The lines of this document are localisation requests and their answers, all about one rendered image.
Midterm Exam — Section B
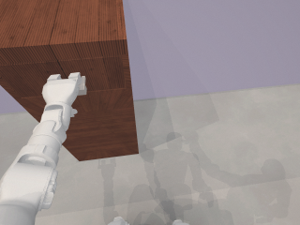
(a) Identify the cabinet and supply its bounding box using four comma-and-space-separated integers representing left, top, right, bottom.
0, 0, 139, 161

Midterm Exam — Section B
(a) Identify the left robot hand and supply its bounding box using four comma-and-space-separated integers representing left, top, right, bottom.
42, 72, 83, 117

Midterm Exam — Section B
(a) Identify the robot left shin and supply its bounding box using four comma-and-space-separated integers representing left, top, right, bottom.
113, 217, 124, 221

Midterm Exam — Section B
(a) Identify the robot left upper arm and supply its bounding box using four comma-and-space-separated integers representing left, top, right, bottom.
0, 162, 58, 225

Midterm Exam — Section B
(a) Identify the robot left forearm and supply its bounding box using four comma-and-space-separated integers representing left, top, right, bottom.
0, 101, 71, 195

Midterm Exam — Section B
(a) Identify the drawer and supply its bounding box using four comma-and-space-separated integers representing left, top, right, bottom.
0, 54, 125, 98

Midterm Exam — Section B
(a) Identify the handle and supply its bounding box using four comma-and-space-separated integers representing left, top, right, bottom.
41, 76, 87, 96

